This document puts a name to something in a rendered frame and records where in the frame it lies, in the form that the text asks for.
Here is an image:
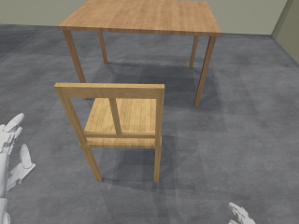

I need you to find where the chair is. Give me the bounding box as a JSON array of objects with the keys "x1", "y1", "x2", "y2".
[{"x1": 54, "y1": 82, "x2": 165, "y2": 183}]

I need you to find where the robot right hand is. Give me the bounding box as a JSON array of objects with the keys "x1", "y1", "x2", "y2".
[{"x1": 228, "y1": 203, "x2": 256, "y2": 224}]

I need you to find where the robot left hand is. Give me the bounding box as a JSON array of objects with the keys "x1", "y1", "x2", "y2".
[{"x1": 0, "y1": 113, "x2": 36, "y2": 198}]

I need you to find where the table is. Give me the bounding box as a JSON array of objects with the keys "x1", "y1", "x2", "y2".
[{"x1": 57, "y1": 0, "x2": 221, "y2": 107}]

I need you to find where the robot left forearm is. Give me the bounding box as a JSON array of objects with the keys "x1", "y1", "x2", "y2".
[{"x1": 0, "y1": 198, "x2": 10, "y2": 224}]

